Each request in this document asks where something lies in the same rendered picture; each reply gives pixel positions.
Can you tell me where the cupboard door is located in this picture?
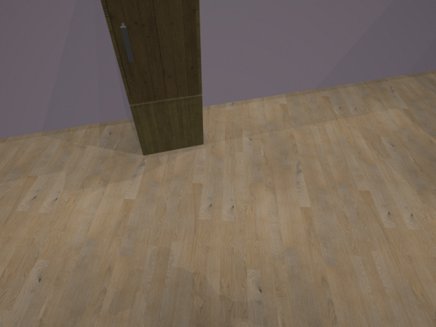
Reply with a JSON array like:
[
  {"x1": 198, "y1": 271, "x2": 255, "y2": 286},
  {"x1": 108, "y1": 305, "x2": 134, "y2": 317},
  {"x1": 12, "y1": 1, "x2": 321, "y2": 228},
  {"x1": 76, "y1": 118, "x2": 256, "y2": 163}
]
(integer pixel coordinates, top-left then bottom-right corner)
[{"x1": 106, "y1": 0, "x2": 199, "y2": 103}]

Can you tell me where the handle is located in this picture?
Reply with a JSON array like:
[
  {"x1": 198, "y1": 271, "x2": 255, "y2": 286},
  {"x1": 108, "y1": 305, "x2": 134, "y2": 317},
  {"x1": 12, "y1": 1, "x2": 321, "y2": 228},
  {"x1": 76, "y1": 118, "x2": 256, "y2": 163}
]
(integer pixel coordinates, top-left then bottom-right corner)
[{"x1": 120, "y1": 23, "x2": 134, "y2": 63}]

